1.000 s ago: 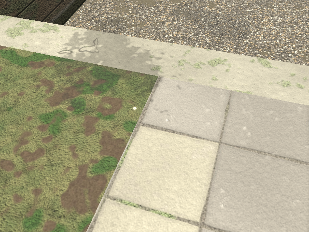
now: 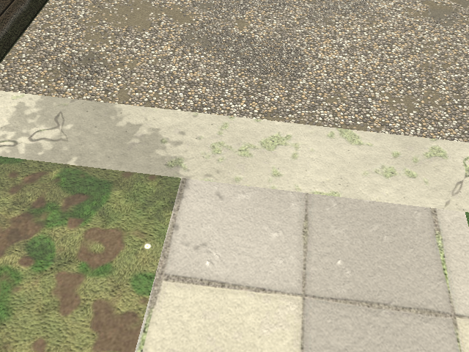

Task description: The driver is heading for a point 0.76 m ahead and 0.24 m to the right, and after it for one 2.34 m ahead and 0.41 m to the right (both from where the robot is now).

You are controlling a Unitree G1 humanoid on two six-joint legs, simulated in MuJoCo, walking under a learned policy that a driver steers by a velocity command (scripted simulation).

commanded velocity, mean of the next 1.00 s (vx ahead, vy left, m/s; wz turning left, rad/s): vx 0.50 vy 0.00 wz -0.50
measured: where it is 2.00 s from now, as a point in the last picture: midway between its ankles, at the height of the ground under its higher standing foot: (326, 290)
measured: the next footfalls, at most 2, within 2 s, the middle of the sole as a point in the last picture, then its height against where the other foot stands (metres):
right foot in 0.42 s outside the picture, level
left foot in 0.92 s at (287, 282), level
